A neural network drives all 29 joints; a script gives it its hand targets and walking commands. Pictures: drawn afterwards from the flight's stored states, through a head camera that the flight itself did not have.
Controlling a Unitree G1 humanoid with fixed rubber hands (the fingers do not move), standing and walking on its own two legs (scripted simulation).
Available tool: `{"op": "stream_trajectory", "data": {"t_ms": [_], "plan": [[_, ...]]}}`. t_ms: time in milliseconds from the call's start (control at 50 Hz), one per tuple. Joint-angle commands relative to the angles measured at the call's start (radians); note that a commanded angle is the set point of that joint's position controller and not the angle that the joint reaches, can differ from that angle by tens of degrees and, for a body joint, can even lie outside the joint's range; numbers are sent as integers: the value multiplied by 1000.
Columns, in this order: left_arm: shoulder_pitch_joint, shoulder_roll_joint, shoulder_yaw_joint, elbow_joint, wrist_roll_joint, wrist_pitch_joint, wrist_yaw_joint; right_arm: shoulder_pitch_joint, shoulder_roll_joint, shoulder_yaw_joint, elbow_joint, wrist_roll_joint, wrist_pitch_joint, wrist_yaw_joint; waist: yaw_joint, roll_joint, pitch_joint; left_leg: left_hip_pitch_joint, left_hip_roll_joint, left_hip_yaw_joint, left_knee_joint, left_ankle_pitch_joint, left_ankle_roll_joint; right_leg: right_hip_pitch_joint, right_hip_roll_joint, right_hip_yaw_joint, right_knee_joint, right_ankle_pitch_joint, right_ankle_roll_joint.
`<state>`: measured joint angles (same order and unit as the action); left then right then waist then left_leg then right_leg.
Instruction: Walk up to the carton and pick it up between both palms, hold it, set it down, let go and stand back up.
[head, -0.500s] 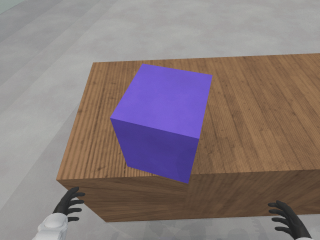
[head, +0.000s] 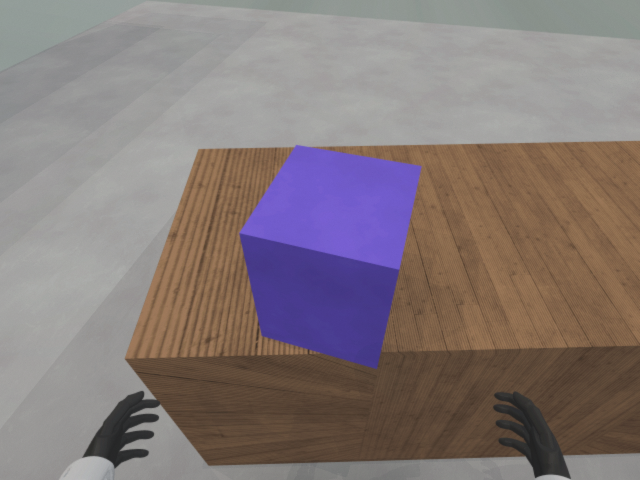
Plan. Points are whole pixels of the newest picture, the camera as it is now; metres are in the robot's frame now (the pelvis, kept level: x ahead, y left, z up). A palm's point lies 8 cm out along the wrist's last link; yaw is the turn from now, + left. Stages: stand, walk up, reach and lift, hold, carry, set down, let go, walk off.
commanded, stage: reach and lift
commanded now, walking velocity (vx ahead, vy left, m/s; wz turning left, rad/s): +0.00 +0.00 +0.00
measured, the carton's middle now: (336, 256) +0.44 -0.01 +0.01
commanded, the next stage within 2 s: none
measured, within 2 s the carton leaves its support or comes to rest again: neither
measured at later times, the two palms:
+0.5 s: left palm (89, 422) +0.21 +0.30 -0.01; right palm (505, 451) +0.16 -0.19 -0.02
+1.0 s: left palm (96, 398) +0.23 +0.29 +0.02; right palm (479, 426) +0.19 -0.16 +0.00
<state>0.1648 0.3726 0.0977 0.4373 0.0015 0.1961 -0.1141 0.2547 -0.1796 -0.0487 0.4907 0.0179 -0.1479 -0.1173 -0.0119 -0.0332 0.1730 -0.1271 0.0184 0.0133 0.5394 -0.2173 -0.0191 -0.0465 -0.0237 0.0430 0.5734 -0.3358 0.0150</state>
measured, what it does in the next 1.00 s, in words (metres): stands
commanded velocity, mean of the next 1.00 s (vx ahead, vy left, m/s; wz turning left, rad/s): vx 0.00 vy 0.00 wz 0.00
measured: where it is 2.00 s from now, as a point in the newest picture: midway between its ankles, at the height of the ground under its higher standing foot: outside the picture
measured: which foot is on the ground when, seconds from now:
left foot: down 0.00-1.00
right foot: down 0.00-1.00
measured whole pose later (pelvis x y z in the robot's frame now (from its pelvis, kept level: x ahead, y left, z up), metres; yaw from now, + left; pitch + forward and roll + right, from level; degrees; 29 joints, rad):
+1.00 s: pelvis +0.03 +0.02 +0.00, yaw -1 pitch -8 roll +0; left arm 0.28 0.47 0.07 0.23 -0.22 -0.18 -0.24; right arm 0.40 0.00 0.10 0.22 0.13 -0.35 -0.31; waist 0.01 -0.03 0.16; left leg -0.15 0.02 0.04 0.54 -0.26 0.00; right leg -0.05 -0.04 0.04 0.51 -0.34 0.02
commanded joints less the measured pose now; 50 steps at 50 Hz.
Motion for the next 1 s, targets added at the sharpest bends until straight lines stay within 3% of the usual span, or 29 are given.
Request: {"op": "stream_trajectory", "data": {"t_ms": [0, 40, 80, 100, 160, 180, 240, 320, 360, 380, 420, 440, 460, 500, 560, 580, 640, 660, 680, 720, 780, 820, 840, 860, 900, 940, 980], "plan": [[-76, 206, 31, -207, -111, -63, -5, 83, 41, 64, -265, 26, 0, -35, 22, -47, -27, 479, -72, 106, -62, -21, -3, -610, -84, 9, -382, -216, -87], [-59, 192, 21, -228, -110, -77, -7, 102, 25, 43, -279, 11, -1, -36, 5, -19, -22, 505, -64, 85, -56, -14, -16, -652, -86, 1, -379, -213, -101], [-53, 191, 10, -244, -132, -98, -11, 99, 43, 48, -328, 14, -7, -42, 25, -8, -50, 475, -53, 78, -63, -23, -21, -615, -78, -6, -368, -207, -102], [-57, 185, 5, -259, -139, -112, -11, 113, 35, 38, -336, 7, -4, -43, 11, -9, -57, 469, -49, 68, -66, -33, -17, -618, -72, -5, -365, -209, -100], [-20, 189, -10, -254, -162, -148, -20, 132, 56, 48, -360, 18, -8, -51, 20, 7, -57, 401, -38, 61, -86, -45, -18, -525, -59, -4, -347, -179, -94], [-12, 172, -15, -262, -150, -158, -19, 151, 44, 33, -333, 10, -14, -53, 9, 10, -39, 398, -26, 59, -97, -35, -24, -518, -47, -15, -338, -154, -98], [-22, 202, -14, -253, -171, -189, -32, 126, 75, 42, -371, 31, -22, -67, 28, 26, -55, 359, -25, 54, -104, -37, -20, -464, -47, -11, -335, -147, -85], [-20, 209, -30, -298, -192, -237, -37, 167, 101, 56, -370, 52, -46, -87, 13, 53, -74, 305, -12, 38, -109, -13, -29, -391, -32, -2, -310, -90, -80], [13, 215, -26, -287, -206, -262, -46, 188, 125, 73, -392, 64, -62, -94, 37, 42, -81, 279, -14, 49, -115, 15, -21, -349, -25, 4, -317, -67, -66], [11, 218, -36, -292, -209, -268, -50, 187, 110, 63, -395, 70, -63, -97, 23, 63, -79, 277, -12, 38, -120, 2, -24, -340, -17, 1, -311, -70, -68], [8, 225, -36, -284, -213, -284, -55, 181, 128, 68, -388, 64, -74, -107, 33, 87, -62, 237, 1, 30, -117, -22, -29, -331, -18, 3, -305, -88, -74], [63, 218, -33, -285, -224, -293, -61, 225, 132, 79, -395, 65, -86, -107, 33, 55, -71, 224, 2, 37, -122, 1, -23, -290, -5, -4, -300, -58, -64], [31, 237, -35, -292, -235, -308, -61, 202, 147, 85, -406, 75, -96, -114, 42, 70, -100, 214, 3, 37, -123, 28, -20, -262, 5, -5, -291, -22, -55], [59, 232, -34, -256, -234, -326, -74, 240, 156, 107, -390, 86, -114, -124, 32, 90, -94, 186, 5, 30, -125, 41, -18, -234, 13, 0, -284, 12, -54], [65, 257, -35, -270, -261, -356, -91, 231, 186, 131, -427, 90, -143, -142, 53, 66, -112, 164, 7, 35, -111, 57, -11, -218, 24, 11, -274, 44, -38], [32, 269, -28, -286, -255, -369, -91, 220, 189, 138, -417, 90, -159, -150, 48, 86, -107, 170, 6, 30, -100, 66, -11, -230, 14, 14, -269, 60, -42], [79, 275, -22, -327, -277, -397, -98, 235, 205, 163, -467, 112, -192, -159, 75, 80, -146, 169, 9, 28, -95, 117, -9, -196, 29, 8, -257, 118, -29], [74, 259, -24, -312, -277, -406, -101, 230, 202, 153, -445, 93, -202, -164, 57, 79, -150, 159, 21, 17, -91, 121, -14, -186, 36, -2, -249, 128, -35], [103, 265, -29, -298, -285, -407, -107, 267, 208, 166, -431, 115, -207, -166, 67, 100, -114, 153, 21, 16, -94, 123, -13, -187, 34, 1, -257, 132, -29], [100, 270, -9, -286, -283, -407, -122, 259, 209, 165, -392, 98, -208, -179, 58, 83, -101, 146, 23, 19, -84, 115, -13, -191, 39, -2, -257, 119, -36], [86, 272, -25, -329, -294, -421, -122, 261, 229, 193, -414, 118, -235, -198, 51, 86, -99, 158, 27, 17, -88, 108, -8, -221, 31, 6, -267, 119, -35], [81, 250, -25, -381, -297, -433, -119, 257, 232, 172, -424, 98, -254, -200, 42, 115, -124, 164, 34, 19, -83, 137, -24, -203, 41, -9, -262, 137, -41], [68, 268, -19, -363, -298, -436, -125, 252, 247, 192, -415, 111, -253, -204, 54, 109, -110, 151, 29, 23, -77, 115, -14, -203, 32, 0, -269, 118, -38], [58, 265, -33, -383, -306, -430, -123, 239, 248, 189, -419, 110, -250, -203, 34, 108, -137, 167, 30, 13, -81, 112, -11, -195, 28, 0, -270, 116, -37], [45, 275, -22, -386, -299, -424, -122, 231, 248, 183, -403, 104, -254, -209, 35, 122, -135, 163, 32, 14, -79, 136, -15, -213, 30, -3, -261, 141, -36], [29, 273, -30, -371, -306, -406, -121, 195, 241, 194, -435, 111, -242, -212, 30, 97, -118, 170, 30, 10, -91, 101, -3, -205, 24, -1, -277, 113, -34], [-25, 290, -16, -369, -321, -405, -119, 127, 261, 216, -476, 117, -228, -213, 49, 89, -139, 156, 20, 23, -86, 73, 6, -206, 15, 7, -274, 99, -30]]}}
